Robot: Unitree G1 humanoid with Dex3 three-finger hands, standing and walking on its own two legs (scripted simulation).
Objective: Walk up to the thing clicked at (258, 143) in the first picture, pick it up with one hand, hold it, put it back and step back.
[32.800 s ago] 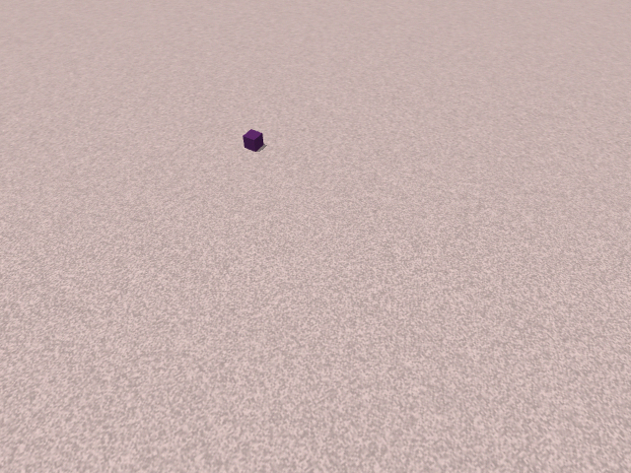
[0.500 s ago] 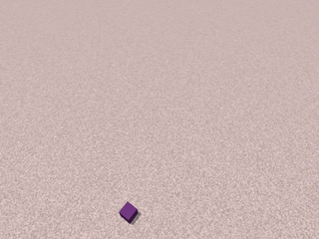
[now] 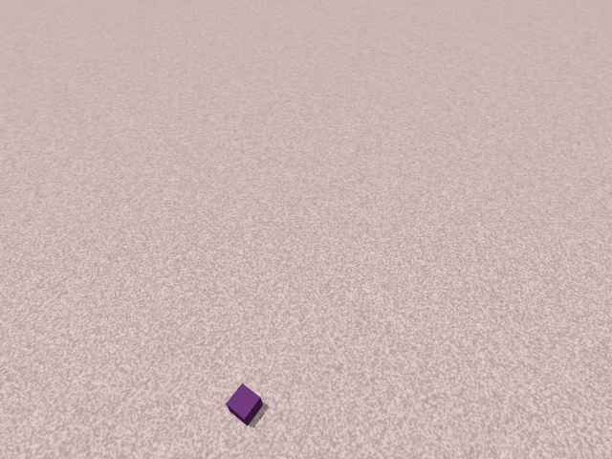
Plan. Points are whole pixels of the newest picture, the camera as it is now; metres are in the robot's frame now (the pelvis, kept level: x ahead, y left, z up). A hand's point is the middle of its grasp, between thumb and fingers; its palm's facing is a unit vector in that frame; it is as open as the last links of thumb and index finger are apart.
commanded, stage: stand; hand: left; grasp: from above
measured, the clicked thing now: (244, 404) +0.42 +0.22 -0.75
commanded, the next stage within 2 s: step back in 1.30 s
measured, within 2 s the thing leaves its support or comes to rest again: neither
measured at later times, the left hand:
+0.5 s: hand out of the picture +0.08 +0.24 -0.16, palm faces +0.01 -0.94 -0.34, open 7.4 cm
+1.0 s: hand out of the picture +0.07 +0.24 -0.16, palm faces +0.00 -0.94 -0.34, open 7.4 cm
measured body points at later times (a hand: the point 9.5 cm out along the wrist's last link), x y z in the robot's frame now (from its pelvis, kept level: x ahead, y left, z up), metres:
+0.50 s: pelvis +0.00 +0.00 +0.00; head +0.01 -0.01 +0.45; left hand +0.08 +0.29 -0.13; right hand +0.08 -0.30 -0.14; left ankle +0.00 +0.13 -0.75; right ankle +0.00 -0.13 -0.75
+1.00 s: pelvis +0.00 -0.01 +0.00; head +0.01 -0.01 +0.45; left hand +0.07 +0.29 -0.13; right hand +0.07 -0.30 -0.14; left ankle +0.00 +0.13 -0.75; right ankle +0.00 -0.13 -0.75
